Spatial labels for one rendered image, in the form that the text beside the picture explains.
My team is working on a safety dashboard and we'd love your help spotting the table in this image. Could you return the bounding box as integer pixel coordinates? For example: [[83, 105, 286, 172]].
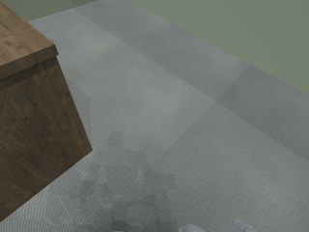
[[0, 0, 93, 222]]

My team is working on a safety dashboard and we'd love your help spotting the right robot hand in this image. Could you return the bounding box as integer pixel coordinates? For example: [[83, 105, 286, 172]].
[[232, 219, 257, 232]]

